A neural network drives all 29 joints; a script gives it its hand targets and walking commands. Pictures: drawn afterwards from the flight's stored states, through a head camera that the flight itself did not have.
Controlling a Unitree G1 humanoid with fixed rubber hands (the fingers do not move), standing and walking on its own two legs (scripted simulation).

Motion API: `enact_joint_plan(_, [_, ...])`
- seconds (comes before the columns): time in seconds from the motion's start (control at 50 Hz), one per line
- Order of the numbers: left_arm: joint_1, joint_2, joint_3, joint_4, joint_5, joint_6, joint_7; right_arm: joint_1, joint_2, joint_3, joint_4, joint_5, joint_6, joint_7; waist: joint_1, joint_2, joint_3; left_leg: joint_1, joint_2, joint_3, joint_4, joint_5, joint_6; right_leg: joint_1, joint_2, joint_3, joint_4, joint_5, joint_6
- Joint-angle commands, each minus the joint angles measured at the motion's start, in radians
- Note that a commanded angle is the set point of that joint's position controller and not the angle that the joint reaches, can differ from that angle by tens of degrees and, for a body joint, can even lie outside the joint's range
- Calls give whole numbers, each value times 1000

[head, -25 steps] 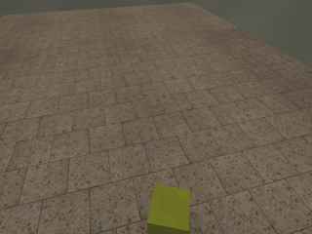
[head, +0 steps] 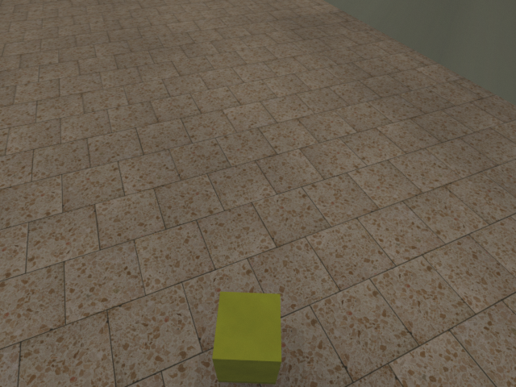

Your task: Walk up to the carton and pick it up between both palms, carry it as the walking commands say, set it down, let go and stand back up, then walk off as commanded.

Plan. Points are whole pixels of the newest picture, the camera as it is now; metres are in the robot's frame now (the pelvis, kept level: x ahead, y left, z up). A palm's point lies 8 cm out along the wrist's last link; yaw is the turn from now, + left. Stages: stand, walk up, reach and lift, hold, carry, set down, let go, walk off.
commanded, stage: walk off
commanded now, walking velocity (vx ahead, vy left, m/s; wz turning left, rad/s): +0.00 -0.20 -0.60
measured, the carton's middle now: (248, 339) +0.42 +0.04 -0.63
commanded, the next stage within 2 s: none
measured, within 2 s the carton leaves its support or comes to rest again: neither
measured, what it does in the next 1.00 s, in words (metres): steps to the right, turning right: right foot, then left foot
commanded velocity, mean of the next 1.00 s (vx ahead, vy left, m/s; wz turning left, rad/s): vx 0.00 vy -0.20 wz -0.60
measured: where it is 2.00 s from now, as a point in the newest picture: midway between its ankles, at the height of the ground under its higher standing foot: outside the picture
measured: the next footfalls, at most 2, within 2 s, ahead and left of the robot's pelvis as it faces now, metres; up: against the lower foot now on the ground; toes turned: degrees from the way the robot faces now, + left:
right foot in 0.14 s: +0.12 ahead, -0.19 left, +0.00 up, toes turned -8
left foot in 0.32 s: +0.07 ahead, +0.03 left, +0.00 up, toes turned -10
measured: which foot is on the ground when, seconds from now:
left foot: down 0.00-0.14, up 0.16-0.30, down 0.32-0.72, up 0.74-1.00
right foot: up 0.00-0.12, down 0.14-0.36, up 0.38-0.70, down 0.72-1.00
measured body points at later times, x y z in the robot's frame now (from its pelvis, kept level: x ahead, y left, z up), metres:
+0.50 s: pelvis -0.01 -0.08 -0.01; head +0.03 -0.03 +0.44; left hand +0.21 +0.12 -0.16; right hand -0.07 -0.35 -0.11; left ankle +0.03 +0.03 -0.73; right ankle -0.03 -0.22 -0.63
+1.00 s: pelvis -0.07 -0.17 -0.02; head -0.05 -0.18 +0.43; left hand +0.17 -0.03 -0.15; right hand -0.14 -0.46 -0.14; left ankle -0.02 -0.11 -0.72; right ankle -0.06 -0.29 -0.73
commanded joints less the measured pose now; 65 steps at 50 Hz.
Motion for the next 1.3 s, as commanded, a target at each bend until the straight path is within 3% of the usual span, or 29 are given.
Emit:
enact_joint_plan(0.0, [-145,76,17,-165,-8,-10,-18,2,-250,-76,-74,-13,7,3,-49,185,44,20,354,-160,-63,747,128,-138,-111,-1,-134,9,11])
enact_joint_plan(0.04, [-36,64,21,-178,-28,-1,-39,-22,-258,-80,-90,-26,7,16,-11,305,-21,-17,340,-92,18,707,91,10,-67,-73,-256,14,-18])
enact_joint_plan(0.08, [72,105,54,-150,-11,-2,-35,-10,-211,-75,-117,-6,8,24,39,149,-93,-210,231,0,274,615,35,294,2,-112,-400,201,-66])
enact_joint_plan(0.1, [111,200,81,-155,1,-11,-39,61,-161,-61,-117,-5,-1,30,51,-101,-140,-373,117,102,528,302,-33,400,-142,186,-517,414,-143])
enact_joint_plan(0.12, [220,289,90,-150,-20,-16,-21,-42,-95,-51,-178,-11,9,18,102,-350,-143,-516,-42,70,781,-395,-63,430,-355,493,-627,904,-314])
enact_joint_plan(0.14, [181,258,75,-153,-17,-13,-12,-53,-79,-46,-192,0,17,9,80,-164,-175,-434,32,-47,843,-349,-59,319,-381,403,-670,755,-374])
enact_joint_plan(0.16, [85,298,102,-193,-10,-18,2,-2,-100,-47,-196,10,11,18,38,-160,-212,-449,33,-79,827,-291,-45,330,-356,423,-648,610,-380])
enact_joint_plan(0.22, [-103,153,68,-252,2,-7,20,61,-115,-40,-141,9,4,13,-27,-145,-167,-376,101,-60,518,-258,-42,233,-230,283,-608,430,-292])
enact_joint_plan(0.28, [-111,143,59,-254,13,18,3,169,-72,-29,-100,21,2,-6,-58,-136,-164,-136,60,-55,232,-194,-29,53,-202,378,-617,436,-274])
enact_joint_plan(0.3, [-148,137,62,-276,13,24,-9,291,-108,-38,-62,24,1,-6,-115,-53,-183,57,74,-77,103,-89,-1,-74,-142,305,-525,263,-226])
enact_joint_plan(0.32, [-181,45,45,-299,-9,23,0,414,-162,-55,-46,10,-6,-6,-198,282,-149,121,318,-369,-286,-182,44,-262,13,165,-314,-3,-112])
enact_joint_plan(0.34, [-228,77,70,-333,4,16,3,314,-326,-93,-65,-11,6,-22,-181,518,-61,19,603,-752,-410,-118,191,-389,108,56,22,-140,-32])
enact_joint_plan(0.38, [-168,117,78,-283,24,21,-32,104,-198,-65,-149,-36,2,-24,-50,142,73,-171,522,-491,-287,305,177,-311,32,125,289,-54,-48])
enact_joint_plan(0.42, [-102,128,97,-278,25,25,-36,39,-175,-51,-172,-24,-9,-19,11,168,35,-124,439,-306,-238,344,125,-287,3,115,393,49,-3])
enact_joint_plan(0.48, [-128,51,74,-301,-18,21,-42,128,-143,-60,-136,-12,-15,-1,-36,278,-25,44,337,-133,-114,647,73,-292,-16,20,222,91,46])
enact_joint_plan(0.56, [-256,10,51,-351,-40,10,-60,202,-224,-93,-130,-12,0,8,-105,355,-14,15,318,-29,-100,690,61,-139,-49,-75,-81,-4,57])
enact_joint_plan(0.66, [-117,17,58,-328,-21,12,-64,136,-241,-108,-157,0,0,19,-26,385,-50,-137,413,24,-17,450,44,168,-34,-150,-375,61,-16])
enact_joint_plan(0.68, [-71,98,71,-297,-5,10,-61,107,-199,-98,-178,-1,3,23,8,196,-119,-267,369,58,138,237,0,370,-46,-101,-454,120,-39])
enact_joint_plan(0.7, [45,197,97,-273,5,-1,-57,129,-105,-86,-196,-16,9,29,76,-159,-144,-511,220,156,405,-47,-61,533,-238,161,-616,333,-114])
enact_joint_plan(0.72, [138,296,115,-256,-11,-18,-39,82,-65,-68,-223,-24,30,23,91,-271,-148,-597,125,78,652,-379,-81,527,-404,367,-557,853,-199])
enact_joint_plan(0.74, [98,295,104,-268,-7,-18,-36,-8,-83,-68,-267,-3,38,7,123,-221,-172,-517,107,37,721,-315,-76,353,-409,319,-640,724,-313])
enact_joint_plan(0.78, [-61,192,86,-295,-11,-8,-18,-19,-120,-77,-265,13,35,9,54,-220,-108,-453,135,-44,684,-196,-57,172,-296,272,-743,155,-286])
enact_joint_plan(0.98, [-136,79,58,-322,11,-1,-30,137,-107,-69,-146,17,18,-14,-45,-163,-120,-192,32,-61,169,-167,17,112,-180,413,-688,303,-288])
enact_joint_plan(1.02, [-128,62,53,-313,-23,6,-26,340,-154,-79,-101,9,-1,-18,-152,103,-145,131,227,-240,-332,-116,61,-98,-38,261,-495,106,-123])
enact_joint_plan(1.04, [-96,8,56,-345,-33,0,-29,259,-314,-117,-103,0,7,-20,-109,469,-82,142,559,-592,-369,-35,167,-370,136,48,-176,-79,-38])
enact_joint_plan(1.06, [-176,136,87,-346,13,-1,-25,161,-283,-123,-126,-20,1,-17,-99,323,7,-17,560,-562,-331,217,219,-311,34,111,71,-35,-53])
enact_joint_plan(1.1, [-70,143,94,-293,22,-2,-44,29,-122,-65,-167,-8,-8,-15,3,168,-18,-59,454,-278,-260,474,111,-223,14,124,158,29,-21])
enact_joint_plan(1.2, [-49,42,81,-273,3,33,-56,56,-111,-77,-142,-13,-10,-10,-10,211,-5,-86,357,-93,-243,330,83,-168,-35,57,296,151,45])
enact_joint_plan(1.28, [-91,6,54,-313,-38,26,-69,21,-152,-103,-142,-24,-5,14,-21,295,29,-110,370,15,-220,299,72,-56,-119,-35,-63,65,50])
